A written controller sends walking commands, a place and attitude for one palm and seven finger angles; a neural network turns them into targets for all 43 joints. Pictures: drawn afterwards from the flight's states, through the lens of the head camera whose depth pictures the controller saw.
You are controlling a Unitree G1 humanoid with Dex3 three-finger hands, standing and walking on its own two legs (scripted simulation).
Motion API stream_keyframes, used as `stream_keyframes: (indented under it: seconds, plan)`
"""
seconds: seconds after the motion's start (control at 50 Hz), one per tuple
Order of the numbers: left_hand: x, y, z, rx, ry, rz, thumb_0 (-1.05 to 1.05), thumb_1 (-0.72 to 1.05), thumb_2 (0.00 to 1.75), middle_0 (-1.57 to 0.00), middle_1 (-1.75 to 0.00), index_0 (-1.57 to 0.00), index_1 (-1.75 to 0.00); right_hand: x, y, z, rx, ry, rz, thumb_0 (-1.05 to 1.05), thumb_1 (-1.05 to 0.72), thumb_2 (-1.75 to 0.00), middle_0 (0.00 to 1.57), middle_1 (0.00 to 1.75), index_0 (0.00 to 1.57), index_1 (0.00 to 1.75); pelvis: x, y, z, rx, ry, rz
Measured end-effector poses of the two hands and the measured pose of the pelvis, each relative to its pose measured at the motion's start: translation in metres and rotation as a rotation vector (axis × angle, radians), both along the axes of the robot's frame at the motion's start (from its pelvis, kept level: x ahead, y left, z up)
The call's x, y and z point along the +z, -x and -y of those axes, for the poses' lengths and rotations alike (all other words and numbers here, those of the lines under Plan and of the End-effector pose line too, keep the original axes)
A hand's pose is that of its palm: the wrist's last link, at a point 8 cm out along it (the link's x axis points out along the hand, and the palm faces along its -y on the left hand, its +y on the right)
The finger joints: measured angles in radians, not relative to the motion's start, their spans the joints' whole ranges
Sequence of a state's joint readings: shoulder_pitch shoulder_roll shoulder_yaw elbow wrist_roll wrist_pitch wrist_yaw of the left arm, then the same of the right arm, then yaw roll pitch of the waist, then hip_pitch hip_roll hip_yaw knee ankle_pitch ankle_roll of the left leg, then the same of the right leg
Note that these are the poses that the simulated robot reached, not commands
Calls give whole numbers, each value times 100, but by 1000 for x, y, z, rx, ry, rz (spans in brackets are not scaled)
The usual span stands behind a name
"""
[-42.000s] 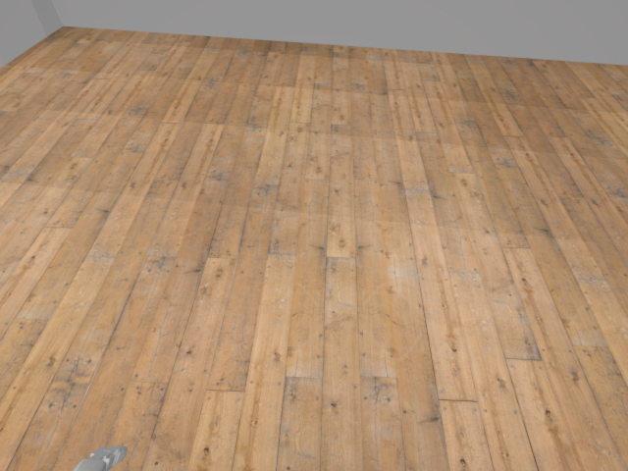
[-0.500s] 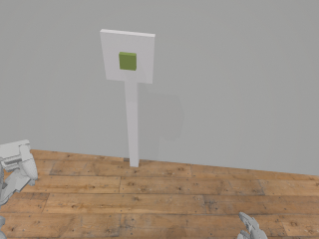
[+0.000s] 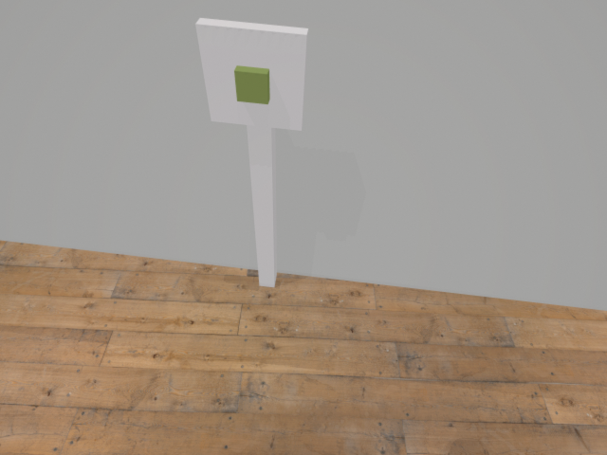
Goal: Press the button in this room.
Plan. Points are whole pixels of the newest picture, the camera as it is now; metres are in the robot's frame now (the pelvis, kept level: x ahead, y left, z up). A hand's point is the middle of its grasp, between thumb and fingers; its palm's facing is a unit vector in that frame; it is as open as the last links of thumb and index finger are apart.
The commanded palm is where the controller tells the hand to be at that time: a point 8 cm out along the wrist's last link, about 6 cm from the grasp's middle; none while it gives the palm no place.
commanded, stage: let the arm hang, fingers relaxed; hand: left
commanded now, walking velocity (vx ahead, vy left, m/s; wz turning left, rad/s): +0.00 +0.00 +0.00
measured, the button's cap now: (253, 84) +0.77 +0.16 +0.09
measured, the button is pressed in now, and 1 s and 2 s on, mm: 0 0 0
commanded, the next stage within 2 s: stand and wait in 0.68 s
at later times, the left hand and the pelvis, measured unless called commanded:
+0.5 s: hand out of the picture +0.03 +0.18 -0.17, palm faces +0.02 -0.98 -0.20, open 7.3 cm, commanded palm none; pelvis +0.01 +0.00 +0.00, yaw -1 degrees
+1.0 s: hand out of the picture +0.05 +0.19 -0.17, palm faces +0.00 -0.97 -0.24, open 7.4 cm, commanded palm none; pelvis +0.03 -0.01 +0.01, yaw -1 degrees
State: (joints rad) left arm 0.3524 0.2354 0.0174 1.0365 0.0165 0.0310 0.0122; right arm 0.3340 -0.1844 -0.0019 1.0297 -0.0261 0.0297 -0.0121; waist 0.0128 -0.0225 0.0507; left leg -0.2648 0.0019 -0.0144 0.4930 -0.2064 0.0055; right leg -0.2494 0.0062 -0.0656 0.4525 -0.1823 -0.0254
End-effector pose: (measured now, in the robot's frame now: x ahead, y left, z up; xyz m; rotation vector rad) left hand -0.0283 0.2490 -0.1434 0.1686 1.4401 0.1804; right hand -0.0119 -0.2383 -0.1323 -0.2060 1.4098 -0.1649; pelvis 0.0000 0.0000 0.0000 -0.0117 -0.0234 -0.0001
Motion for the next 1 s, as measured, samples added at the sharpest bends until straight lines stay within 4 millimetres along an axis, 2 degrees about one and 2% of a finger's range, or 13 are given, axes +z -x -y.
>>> stream_keyframes:
  seconds: [0.08,0.16,0.24,0.34,0.48,0.58,0.7,1.0]
  plan:
    - [6,32,-2,25,-11,-101,2,91,90,-67,-86,-68,-84,-4,25,-8,-29,-23,-77,1,-91,-90,20,30,20,30,1,-1,-1,-1,0,2]
    - [9,40,0,35,-14,-130,1,91,90,-53,-69,-53,-68,-8,37,-19,-48,-49,-104,1,-91,-90,20,30,20,30,2,-1,-3,-4,-3,3]
    - [7,27,4,31,-9,-98,1,91,90,-40,-53,-40,-52,-12,36,-28,-58,-75,-97,1,-91,-90,20,30,20,30,2,-2,-5,-7,-7,4]
    - [4,-5,11,13,5,-14,1,91,90,-28,-40,-28,-39,-15,24,-36,-62,-94,-57,1,-91,-90,20,30,20,30,2,-3,-5,-9,-11,4]
    - [4,-50,19,-20,19,95,1,91,90,-22,-33,-22,-32,-16,1,-35,-61,-96,7,1,-91,-90,20,30,20,30,2,-7,-3,-13,-15,3]
    - [6,-69,21,-34,16,130,1,91,90,-21,-31,-21,-31,-14,-12,-28,-59,-83,33,1,-91,-90,20,30,20,30,3,-10,-1,-15,-15,3]
    - [8,-76,17,-41,3,123,1,91,90,-20,-31,-20,-30,-12,-22,-16,-51,-62,32,1,-91,-90,20,30,20,30,4,-15,1,-16,-15,3]
    - [11,-73,14,-36,-19,59,1,91,90,-20,-30,-20,-30,-8,-38,5,-33,-34,8,1,-91,-90,20,30,20,30,7,-27,9,-16,-14,2]
